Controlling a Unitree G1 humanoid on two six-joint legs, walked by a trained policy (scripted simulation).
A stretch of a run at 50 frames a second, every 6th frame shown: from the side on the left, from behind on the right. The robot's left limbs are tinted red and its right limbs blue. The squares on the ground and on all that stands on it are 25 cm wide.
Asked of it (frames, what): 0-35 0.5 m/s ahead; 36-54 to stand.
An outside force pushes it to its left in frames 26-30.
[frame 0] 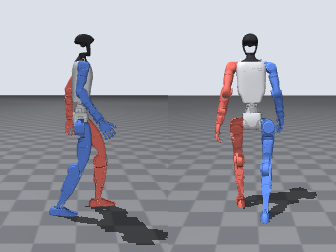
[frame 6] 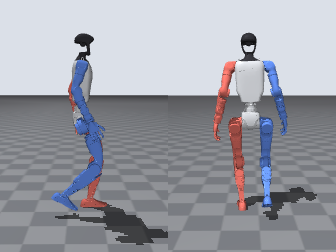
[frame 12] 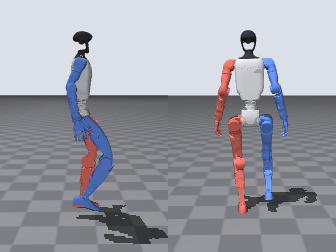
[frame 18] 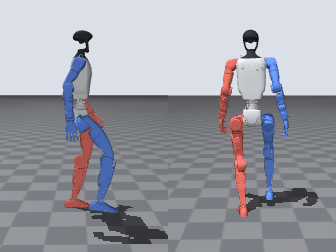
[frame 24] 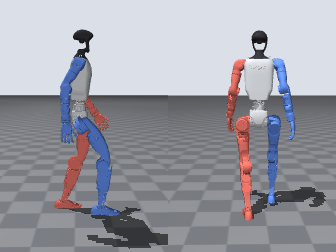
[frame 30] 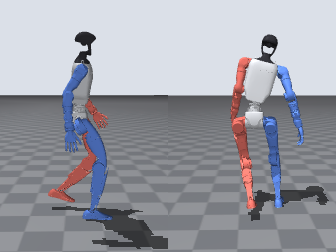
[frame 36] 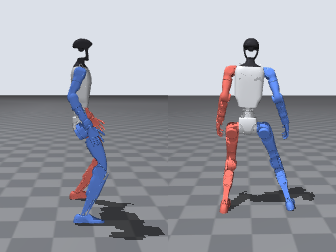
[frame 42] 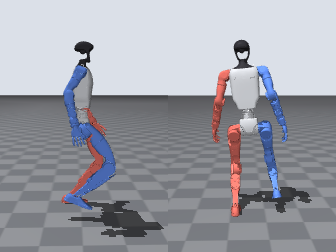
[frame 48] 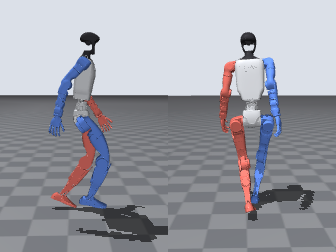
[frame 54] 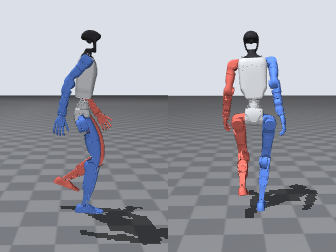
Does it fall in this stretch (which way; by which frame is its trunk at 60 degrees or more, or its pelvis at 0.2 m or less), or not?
no
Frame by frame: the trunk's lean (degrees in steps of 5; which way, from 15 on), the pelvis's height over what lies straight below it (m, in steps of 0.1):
0: 5, 0.8
6: 5, 0.8
12: 5, 0.8
18: 0, 0.8
24: 5, 0.8
30: 15 to its right, 0.8
36: 5, 0.7
42: 5, 0.7
48: 10, 0.8
54: 10, 0.8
